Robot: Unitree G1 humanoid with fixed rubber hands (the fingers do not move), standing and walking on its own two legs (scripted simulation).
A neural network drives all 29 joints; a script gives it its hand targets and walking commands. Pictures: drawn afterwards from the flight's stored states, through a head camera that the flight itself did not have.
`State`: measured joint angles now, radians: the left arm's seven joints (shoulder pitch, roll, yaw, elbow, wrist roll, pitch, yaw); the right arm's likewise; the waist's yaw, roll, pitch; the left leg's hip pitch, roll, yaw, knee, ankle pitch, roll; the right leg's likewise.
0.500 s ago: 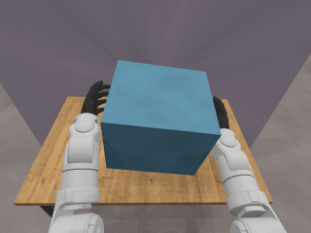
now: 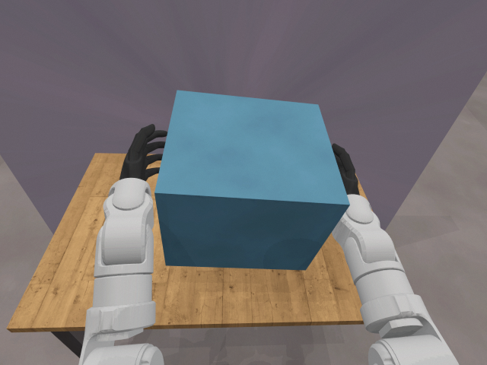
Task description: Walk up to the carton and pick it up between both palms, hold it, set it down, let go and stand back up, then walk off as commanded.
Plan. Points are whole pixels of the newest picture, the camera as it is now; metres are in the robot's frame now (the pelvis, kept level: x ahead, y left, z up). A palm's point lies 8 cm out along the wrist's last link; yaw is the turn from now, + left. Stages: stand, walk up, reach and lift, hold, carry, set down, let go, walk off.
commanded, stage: reach and lift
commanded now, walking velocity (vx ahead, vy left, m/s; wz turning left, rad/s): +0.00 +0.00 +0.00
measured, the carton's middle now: (243, 183) +0.38 -0.01 +0.13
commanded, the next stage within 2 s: hold in 0.10 s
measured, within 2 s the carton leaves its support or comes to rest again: neither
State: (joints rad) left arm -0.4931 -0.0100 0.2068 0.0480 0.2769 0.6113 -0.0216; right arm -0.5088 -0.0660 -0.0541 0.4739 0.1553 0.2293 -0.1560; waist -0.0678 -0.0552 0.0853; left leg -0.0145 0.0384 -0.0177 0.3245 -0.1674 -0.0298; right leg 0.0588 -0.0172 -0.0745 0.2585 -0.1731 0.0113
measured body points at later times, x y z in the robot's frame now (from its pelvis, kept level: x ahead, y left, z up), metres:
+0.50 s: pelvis -0.01 -0.01 +0.00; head -0.05 +0.02 +0.45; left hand +0.35 +0.17 +0.19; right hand +0.36 -0.16 +0.16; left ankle +0.02 +0.14 -0.75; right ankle -0.01 -0.12 -0.75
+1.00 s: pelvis -0.01 +0.00 +0.00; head -0.04 +0.02 +0.45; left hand +0.36 +0.16 +0.19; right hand +0.36 -0.16 +0.16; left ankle +0.02 +0.14 -0.75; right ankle -0.01 -0.12 -0.75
